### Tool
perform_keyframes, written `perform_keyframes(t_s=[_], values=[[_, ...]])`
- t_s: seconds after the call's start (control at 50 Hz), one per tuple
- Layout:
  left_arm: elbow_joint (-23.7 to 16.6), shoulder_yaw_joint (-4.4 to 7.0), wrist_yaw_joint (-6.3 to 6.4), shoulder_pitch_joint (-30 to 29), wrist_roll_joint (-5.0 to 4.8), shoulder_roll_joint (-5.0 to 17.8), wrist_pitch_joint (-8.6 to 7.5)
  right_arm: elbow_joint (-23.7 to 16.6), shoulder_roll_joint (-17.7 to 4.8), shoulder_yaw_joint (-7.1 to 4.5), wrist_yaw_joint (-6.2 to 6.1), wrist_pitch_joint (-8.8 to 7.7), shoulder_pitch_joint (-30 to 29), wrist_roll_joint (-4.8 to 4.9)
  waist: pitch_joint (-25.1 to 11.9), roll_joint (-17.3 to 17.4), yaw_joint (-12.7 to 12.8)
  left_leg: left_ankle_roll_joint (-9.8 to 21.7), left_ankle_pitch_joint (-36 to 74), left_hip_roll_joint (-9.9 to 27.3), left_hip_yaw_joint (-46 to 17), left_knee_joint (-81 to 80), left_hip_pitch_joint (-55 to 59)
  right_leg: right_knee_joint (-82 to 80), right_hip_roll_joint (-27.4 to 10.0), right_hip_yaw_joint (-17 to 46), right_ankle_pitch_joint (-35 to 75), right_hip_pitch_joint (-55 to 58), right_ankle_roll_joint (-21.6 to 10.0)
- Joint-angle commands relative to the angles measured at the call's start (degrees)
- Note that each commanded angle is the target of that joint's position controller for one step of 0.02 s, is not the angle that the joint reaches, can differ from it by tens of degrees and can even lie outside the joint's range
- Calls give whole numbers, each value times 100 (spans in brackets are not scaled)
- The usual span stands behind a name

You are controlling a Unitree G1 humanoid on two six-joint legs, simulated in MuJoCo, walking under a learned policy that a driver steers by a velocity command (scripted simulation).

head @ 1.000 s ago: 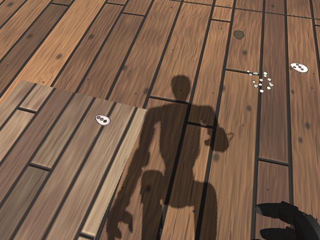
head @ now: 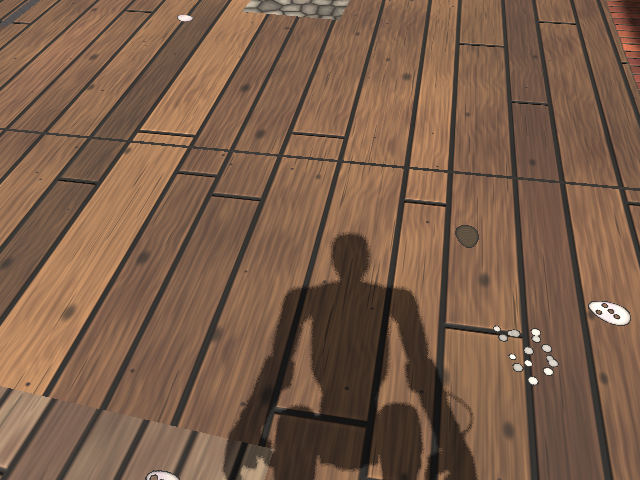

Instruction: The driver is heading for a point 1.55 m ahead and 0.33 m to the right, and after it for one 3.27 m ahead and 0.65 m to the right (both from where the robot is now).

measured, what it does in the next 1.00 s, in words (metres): walks ahead, turning right: right foot, then left foot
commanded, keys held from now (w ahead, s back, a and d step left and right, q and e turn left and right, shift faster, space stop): w+e+shift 0.54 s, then w+shift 0.04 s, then w+q+shift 0.42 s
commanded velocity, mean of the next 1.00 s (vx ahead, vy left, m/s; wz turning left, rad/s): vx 0.87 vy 0.00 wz -0.30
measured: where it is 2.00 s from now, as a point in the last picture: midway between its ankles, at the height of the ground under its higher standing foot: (418, 259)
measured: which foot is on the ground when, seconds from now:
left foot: down 0.00-0.12, up 0.14-0.54, down 0.56-0.94, up 0.96-1.00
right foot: up 0.00-0.12, down 0.14-0.58, up 0.60-0.92, down 0.94-1.00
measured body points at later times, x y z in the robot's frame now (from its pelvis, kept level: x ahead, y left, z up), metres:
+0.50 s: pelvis +0.21 -0.05 -0.01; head +0.24 -0.08 +0.44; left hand +0.19 +0.23 -0.13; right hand +0.44 -0.33 -0.07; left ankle +0.41 +0.05 -0.71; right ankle +0.02 -0.10 -0.75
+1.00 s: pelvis +0.59 -0.20 -0.03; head +0.61 -0.22 +0.42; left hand +0.90 -0.09 -0.08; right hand +0.43 -0.43 -0.16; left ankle +0.46 +0.00 -0.68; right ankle +0.61 -0.34 -0.75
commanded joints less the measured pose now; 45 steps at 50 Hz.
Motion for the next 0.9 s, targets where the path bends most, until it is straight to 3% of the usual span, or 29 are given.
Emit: perform_keyframes(t_s=[0.02,0.06,0.08,0.1,0.12,0.14,0.16,0.18,0.2,0.22,0.24,0.3,0.36,0.46,0.5,0.52,0.54,0.56,0.58,0.6,0.62,0.64,0.66,0.7,0.72,0.76,0.82,0.86,0.9], values=[[-252,145,-59,238,-28,384,-139,-543,-1016,-282,2,-226,-961,-25,704,526,526,614,-1745,1471,-1094,-1690,-739,448,-372,73,-63,-83,-41],[-274,179,-37,418,-111,312,-141,-594,-1074,-334,2,-326,-1125,-25,698,677,584,530,-1909,1342,-513,-1512,-924,-69,-292,-224,-408,654,-137],[-224,176,-23,639,-124,206,-136,-621,-1071,-351,-1,-331,-1222,-21,836,560,664,546,-2168,1332,-277,-1212,-1071,-492,-255,-392,-364,939,-190],[-84,177,-4,977,-102,106,-140,-669,-1015,-353,8,-316,-1323,-41,994,168,732,572,-2298,1230,3,-598,-1248,-959,-117,-520,-410,1219,-244],[172,205,23,1565,-47,91,-174,-708,-868,-327,23,-281,-1318,-124,951,-598,815,568,-2187,937,406,660,-1405,-1326,28,-362,-790,1609,-309],[274,269,78,2157,65,342,-250,-895,-490,-208,63,-259,-1595,-234,880,-1759,1061,424,-1385,448,885,2953,-2218,-1937,-884,1424,-1910,1947,-618],[106,235,83,1770,-10,700,-287,-1424,140,13,217,-361,-1699,-98,1143,-2631,586,194,-1320,-426,397,4031,-4107,-3624,-1676,4956,-3619,2022,-1329],[-135,340,95,1081,-7,1051,-310,-1594,-91,26,303,-466,-1768,-279,1388,-1786,197,138,-854,151,-174,4577,-4618,-3916,-2181,5671,-4128,1743,-1663],[-357,360,64,684,-21,981,-370,-1694,-539,-50,356,-559,-2130,-231,1266,-685,158,26,-108,348,-324,4442,-4414,-3685,-2033,5085,-3227,1621,-1538],[-388,416,66,740,-30,1036,-401,-1636,-797,-119,356,-597,-2208,-235,965,-74,229,-70,181,421,-285,4042,-4053,-3482,-1758,4240,-2241,1734,-1344],[-387,412,101,844,-76,968,-429,-1609,-868,-148,363,-587,-2169,-277,769,17,250,-171,319,431,-227,3650,-3714,-3470,-1492,3719,-1628,1806,-1169],[-209,363,141,1283,-149,654,-504,-1804,-718,-118,362,-418,-2387,-176,739,-457,357,-391,743,314,-123,2995,-3476,-3479,-1079,3040,-521,2010,-1069],[-282,452,134,1430,-144,772,-516,-2130,-645,-73,336,-335,-2950,-113,787,-487,508,-542,1007,207,-81,2484,-3640,-3368,-988,2917,-58,2119,-1172],[-459,558,113,1369,-123,907,-540,-2749,-645,-21,367,-374,-3745,-34,955,-808,725,-575,1230,99,-9,1282,-2924,-3122,-925,2923,855,1863,-1098],[-593,607,129,1014,-153,1057,-537,-2775,-734,-56,330,-413,-3239,-15,778,-889,403,-466,1150,-5,24,879,-1769,-2795,-932,2893,1941,1537,-906],[-692,645,111,754,-158,1215,-555,-2632,-914,-137,258,-440,-2555,-6,446,-852,61,-361,906,-160,107,823,-688,-2223,-828,2749,3121,1248,-745],[-768,687,64,548,-135,1370,-588,-2296,-1235,-284,137,-470,-1332,-11,-230,-531,-510,-235,672,-208,164,892,770,-935,-476,2458,3911,909,-569],[-870,697,17,273,-105,1404,-654,-2009,-1598,-425,-10,-489,38,-113,-1048,-253,-1215,-87,69,301,-134,1190,2365,733,-74,2149,3498,39,-458],[-1130,473,44,301,-162,439,-732,-1855,-2127,-526,-101,-515,1077,-377,-1837,1305,-1334,166,-2737,1966,-2397,586,3665,2875,516,1727,-284,-1368,-408],[-1261,339,21,840,-351,260,-755,-1853,-2130,-522,-9,-508,406,-383,-1718,2453,-563,661,-3679,2545,-5488,-1037,3001,3764,581,1475,-927,-2166,-441],[-1105,338,43,595,-185,510,-658,-1994,-1464,-418,58,-495,-411,-343,-566,1426,-303,868,-3881,2342,-5012,-1008,2018,4081,32,1266,-317,-2432,-513],[-1155,353,-47,170,2,659,-616,-1971,-1042,-334,112,-497,-572,-265,-107,451,-323,987,-3156,2017,-4037,-879,1310,3904,-162,1051,72,-2359,-472],[-1280,339,-112,-193,95,637,-609,-1860,-880,-282,141,-510,-518,-268,184,83,-288,1004,-2248,1728,-3323,-889,694,3555,-274,1083,176,-2150,-420],[-1625,248,-199,-628,221,459,-538,-1490,-679,-174,154,-570,-147,-191,474,443,-46,1006,-1318,1328,-2671,-984,87,2949,-497,1027,54,-2020,-240],[-1790,204,-209,-863,233,444,-504,-1398,-683,-170,157,-605,11,-103,597,531,-19,1057,-973,1253,-2592,-1104,9,2646,-589,913,-19,-2136,-127],[-2137,130,-239,-1373,246,537,-481,-1379,-849,-213,112,-635,138,-44,778,421,29,1187,-403,1253,-2423,-1307,-237,1891,-727,767,224,-2237,116],[-2375,-7,-364,-1862,78,573,-467,-1544,-1282,-353,146,-625,-105,-32,832,389,124,961,411,858,-1578,-1737,-1713,32,-354,281,941,-6,314],[-2290,47,-309,-1697,18,796,-456,-1548,-1514,-409,214,-629,97,32,754,365,184,889,1103,1046,-1605,-1691,-1730,-221,-197,185,1283,916,310],[-2079,171,-147,-1175,66,1052,-483,-1481,-1596,-414,257,-616,373,61,365,30,425,704,2662,850,-1306,-458,-1199,-760,26,109,1108,1802,245]])
Velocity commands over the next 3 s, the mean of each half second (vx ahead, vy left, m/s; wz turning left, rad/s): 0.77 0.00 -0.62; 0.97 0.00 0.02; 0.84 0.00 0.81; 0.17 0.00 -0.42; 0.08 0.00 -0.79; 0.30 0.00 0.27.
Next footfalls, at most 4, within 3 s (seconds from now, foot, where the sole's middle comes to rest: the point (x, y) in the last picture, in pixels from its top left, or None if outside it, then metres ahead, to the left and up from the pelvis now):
0.14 right None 0.06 -0.10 -0.78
0.56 left None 0.47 0.02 -0.78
0.94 right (508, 458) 0.65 -0.35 -0.78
1.36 left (428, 298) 1.10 -0.24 -0.78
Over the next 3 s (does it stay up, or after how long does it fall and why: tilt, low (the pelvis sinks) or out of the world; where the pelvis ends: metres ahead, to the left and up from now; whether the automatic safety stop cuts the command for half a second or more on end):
stays up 1.42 -0.31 -0.01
